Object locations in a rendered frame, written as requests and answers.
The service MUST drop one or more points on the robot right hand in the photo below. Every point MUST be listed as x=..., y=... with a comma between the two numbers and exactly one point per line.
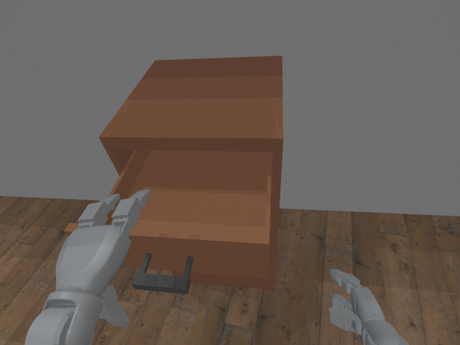
x=352, y=314

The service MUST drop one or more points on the handle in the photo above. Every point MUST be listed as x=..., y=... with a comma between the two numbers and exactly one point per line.
x=162, y=283

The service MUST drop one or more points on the robot left hand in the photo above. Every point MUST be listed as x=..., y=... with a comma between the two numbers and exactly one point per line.
x=93, y=253

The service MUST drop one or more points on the drawer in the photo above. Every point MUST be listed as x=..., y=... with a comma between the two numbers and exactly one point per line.
x=212, y=205

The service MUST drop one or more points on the robot right forearm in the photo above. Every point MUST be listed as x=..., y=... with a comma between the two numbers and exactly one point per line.
x=379, y=332

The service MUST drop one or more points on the robot left forearm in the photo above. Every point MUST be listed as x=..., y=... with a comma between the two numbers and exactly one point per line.
x=69, y=317

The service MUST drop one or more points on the cabinet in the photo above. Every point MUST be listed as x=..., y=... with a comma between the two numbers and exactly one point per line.
x=209, y=104

